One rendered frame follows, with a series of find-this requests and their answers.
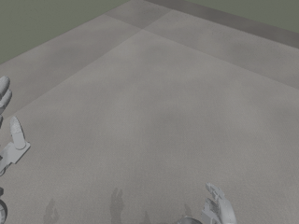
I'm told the right robot hand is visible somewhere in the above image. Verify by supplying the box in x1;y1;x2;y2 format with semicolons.
201;182;237;224

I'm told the left robot hand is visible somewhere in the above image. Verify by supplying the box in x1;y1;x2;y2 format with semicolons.
0;76;31;176

